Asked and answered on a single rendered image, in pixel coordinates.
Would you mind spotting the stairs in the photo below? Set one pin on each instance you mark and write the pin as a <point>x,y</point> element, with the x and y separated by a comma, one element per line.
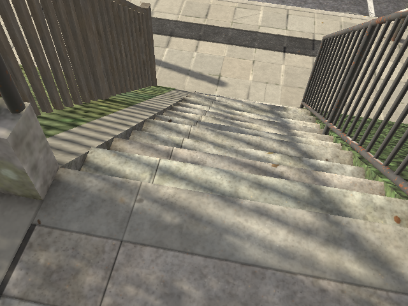
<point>251,150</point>

